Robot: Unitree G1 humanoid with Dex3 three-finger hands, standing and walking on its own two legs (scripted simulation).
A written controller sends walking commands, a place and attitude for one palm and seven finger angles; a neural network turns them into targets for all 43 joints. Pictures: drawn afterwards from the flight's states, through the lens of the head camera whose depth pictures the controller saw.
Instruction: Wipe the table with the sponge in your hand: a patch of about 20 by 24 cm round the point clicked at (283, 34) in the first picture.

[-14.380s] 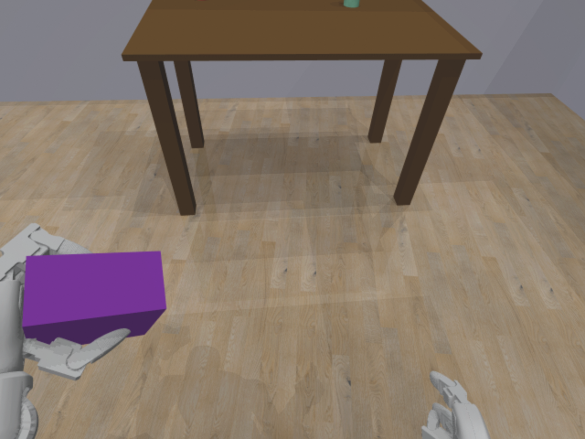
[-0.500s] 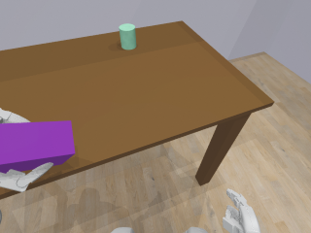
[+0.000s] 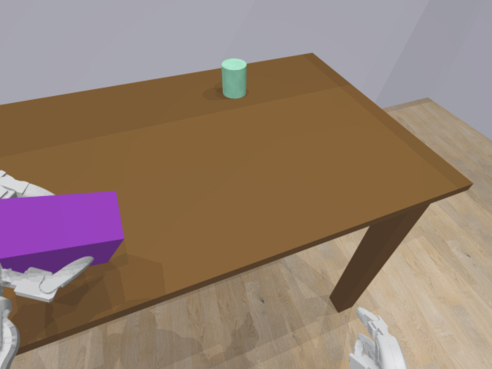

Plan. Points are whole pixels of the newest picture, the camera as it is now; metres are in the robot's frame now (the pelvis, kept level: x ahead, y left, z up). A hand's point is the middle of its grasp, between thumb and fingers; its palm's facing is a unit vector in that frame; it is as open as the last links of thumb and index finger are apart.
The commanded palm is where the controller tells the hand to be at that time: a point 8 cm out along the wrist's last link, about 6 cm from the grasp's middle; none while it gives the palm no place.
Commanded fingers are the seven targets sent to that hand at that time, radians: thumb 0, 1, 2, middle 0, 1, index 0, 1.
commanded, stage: come to a stop and stand still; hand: left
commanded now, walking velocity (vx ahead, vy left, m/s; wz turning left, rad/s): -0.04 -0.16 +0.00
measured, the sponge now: (78, 234) +0.24 +0.23 +0.16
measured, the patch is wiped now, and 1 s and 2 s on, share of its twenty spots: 0.00 0.00 0.00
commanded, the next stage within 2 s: look again from close up in 1.32 s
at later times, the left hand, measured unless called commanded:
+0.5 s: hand (48, 221) +0.24 +0.26 +0.18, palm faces +0.40 -0.82 -0.42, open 10.4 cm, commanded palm +0.18 +0.29 +0.19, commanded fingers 0.00 0.10 1.30 -1.20 -1.60 -1.20 -1.60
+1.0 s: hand (17, 220) +0.24 +0.30 +0.18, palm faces +0.40 -0.83 -0.39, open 10.4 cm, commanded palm +0.18 +0.32 +0.19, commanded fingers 0.00 0.10 1.30 -1.20 -1.60 -1.20 -1.60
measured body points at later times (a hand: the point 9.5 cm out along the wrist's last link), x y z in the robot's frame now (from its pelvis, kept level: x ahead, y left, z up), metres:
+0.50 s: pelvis +0.02 +0.01 +0.02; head +0.04 +0.01 +0.47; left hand +0.21 +0.30 +0.20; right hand +0.23 -0.22 -0.04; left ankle +0.04 +0.13 -0.72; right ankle +0.04 -0.09 -0.72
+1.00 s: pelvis +0.02 +0.04 +0.02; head +0.05 +0.07 +0.46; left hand +0.22 +0.34 +0.20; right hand +0.18 -0.18 -0.06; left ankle +0.04 +0.13 -0.72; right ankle +0.04 -0.09 -0.72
